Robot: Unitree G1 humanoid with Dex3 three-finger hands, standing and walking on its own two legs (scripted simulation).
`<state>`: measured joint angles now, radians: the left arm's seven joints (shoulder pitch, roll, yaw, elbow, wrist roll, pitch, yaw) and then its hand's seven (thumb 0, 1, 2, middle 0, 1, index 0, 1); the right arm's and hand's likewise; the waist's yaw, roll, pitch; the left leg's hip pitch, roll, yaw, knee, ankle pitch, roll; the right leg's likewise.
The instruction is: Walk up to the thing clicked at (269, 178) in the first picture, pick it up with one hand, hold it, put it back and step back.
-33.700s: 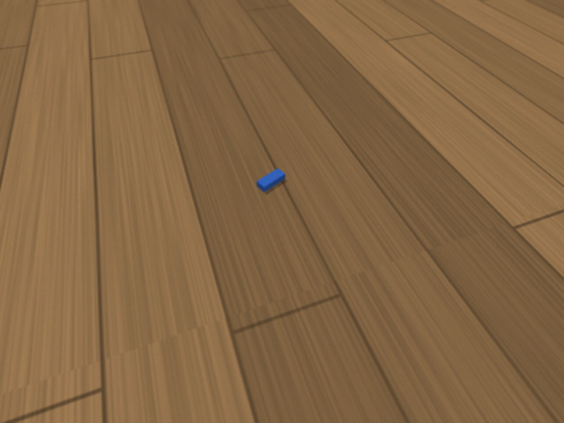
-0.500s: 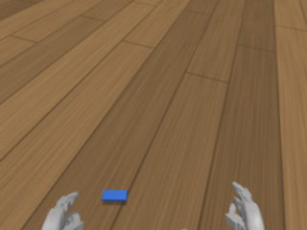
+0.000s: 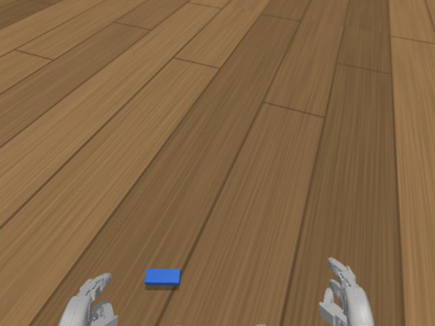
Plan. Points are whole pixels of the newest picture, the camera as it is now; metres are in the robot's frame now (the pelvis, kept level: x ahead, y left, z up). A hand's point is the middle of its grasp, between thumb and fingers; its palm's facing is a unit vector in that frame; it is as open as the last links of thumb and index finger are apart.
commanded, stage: home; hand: left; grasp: from above
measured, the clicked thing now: (163, 277) +0.43 +0.21 -0.70
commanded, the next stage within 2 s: stand in 0.58 s
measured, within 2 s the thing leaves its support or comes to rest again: neither
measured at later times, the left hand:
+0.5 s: hand (113, 324) +0.16 +0.18 -0.05, palm faces +0.04 -0.98 -0.20, open 7.4 cm
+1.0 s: hand out of the picture +0.10 +0.24 -0.10, palm faces +0.04 -0.94 -0.33, open 7.4 cm
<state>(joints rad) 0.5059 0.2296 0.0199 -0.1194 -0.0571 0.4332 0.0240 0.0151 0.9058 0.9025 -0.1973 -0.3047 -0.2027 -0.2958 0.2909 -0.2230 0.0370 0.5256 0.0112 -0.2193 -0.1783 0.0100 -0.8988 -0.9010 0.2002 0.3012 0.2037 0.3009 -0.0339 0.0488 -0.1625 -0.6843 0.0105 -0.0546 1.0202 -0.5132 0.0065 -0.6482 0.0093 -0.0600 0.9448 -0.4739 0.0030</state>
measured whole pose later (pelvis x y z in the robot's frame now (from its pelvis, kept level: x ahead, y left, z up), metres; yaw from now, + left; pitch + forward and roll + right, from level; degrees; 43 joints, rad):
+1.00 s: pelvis -0.01 +0.01 +0.04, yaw +0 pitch +0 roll +0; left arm 0.22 0.29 0.04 0.76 0.05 0.05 0.04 0.01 0.90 0.90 -0.20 -0.30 -0.20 -0.30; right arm 0.19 -0.29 -0.04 0.88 -0.06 -0.03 -0.02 0.01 -0.90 -0.90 0.20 0.30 0.20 0.30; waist 0.02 -0.01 0.03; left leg -0.35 -0.03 -0.02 0.72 -0.36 0.03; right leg -0.34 -0.04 -0.02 0.70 -0.36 0.02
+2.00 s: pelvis -0.01 -0.01 +0.07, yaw +1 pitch -4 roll +0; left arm 0.12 0.29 0.03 1.16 0.02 -0.01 0.02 0.01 0.90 0.90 -0.20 -0.30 -0.20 -0.30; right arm 0.13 -0.31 -0.02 1.14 -0.02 0.00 -0.02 0.00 -0.90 -0.90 0.20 0.30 0.20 0.30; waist 0.01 0.02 0.07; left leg -0.09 -0.02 -0.04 0.33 -0.18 0.00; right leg -0.08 -0.02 -0.05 0.33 -0.18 0.00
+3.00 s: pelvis +0.00 -0.02 +0.07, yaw +0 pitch -2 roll +0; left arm 0.10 0.32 0.02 1.15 0.01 -0.02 0.01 0.01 0.91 0.90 -0.20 -0.30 -0.20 -0.30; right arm 0.12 -0.33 -0.01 1.14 -0.02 -0.01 -0.01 0.00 -0.90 -0.90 0.20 0.30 0.20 0.30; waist 0.01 0.02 0.06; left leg -0.08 0.01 -0.04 0.30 -0.18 -0.02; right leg -0.09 0.01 -0.04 0.31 -0.18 -0.02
